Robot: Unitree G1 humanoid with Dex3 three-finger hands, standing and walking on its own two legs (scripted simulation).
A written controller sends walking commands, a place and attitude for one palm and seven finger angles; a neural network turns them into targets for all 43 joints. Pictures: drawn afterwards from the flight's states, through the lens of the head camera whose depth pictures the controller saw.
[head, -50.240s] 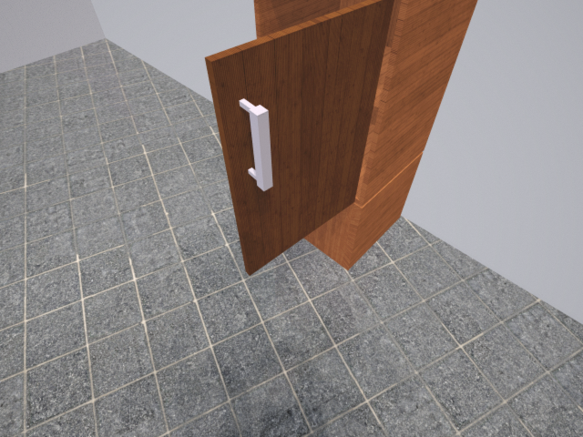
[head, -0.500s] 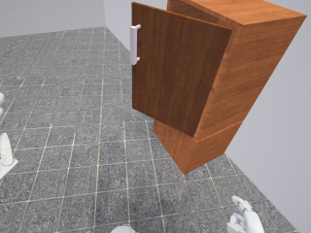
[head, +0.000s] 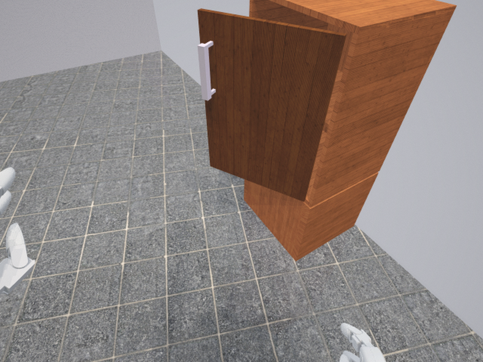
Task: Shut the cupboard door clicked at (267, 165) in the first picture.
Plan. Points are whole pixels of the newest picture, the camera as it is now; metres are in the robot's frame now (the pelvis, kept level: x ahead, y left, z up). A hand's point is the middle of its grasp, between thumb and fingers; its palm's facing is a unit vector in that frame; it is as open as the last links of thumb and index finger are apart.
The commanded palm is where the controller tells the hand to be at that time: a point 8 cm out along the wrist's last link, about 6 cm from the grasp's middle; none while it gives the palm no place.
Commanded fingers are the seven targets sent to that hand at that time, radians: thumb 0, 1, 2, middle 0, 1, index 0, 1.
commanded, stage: stop stepping back and stand still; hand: left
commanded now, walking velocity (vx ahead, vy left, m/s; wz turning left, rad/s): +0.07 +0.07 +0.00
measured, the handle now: (208, 71) +0.91 +0.13 +0.09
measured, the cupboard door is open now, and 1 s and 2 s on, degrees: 30 30 30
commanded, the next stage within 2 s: let the arm hang, fingers relaxed in 0.14 s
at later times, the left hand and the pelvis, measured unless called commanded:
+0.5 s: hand out of the picture +0.11 +0.19 -0.15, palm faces -0.03 -0.98 -0.20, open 7.4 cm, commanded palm none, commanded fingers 0.00 0.90 0.90 -0.20 -0.30 -0.20 -0.30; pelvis +0.00 +0.02 -0.02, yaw +3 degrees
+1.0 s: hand out of the picture -0.03 +0.22 -0.17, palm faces +0.07 -0.97 -0.23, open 7.4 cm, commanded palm none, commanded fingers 0.00 0.90 0.90 -0.20 -0.30 -0.20 -0.30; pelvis +0.02 +0.03 +0.01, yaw +3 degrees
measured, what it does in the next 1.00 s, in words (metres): steps on the spot: left foot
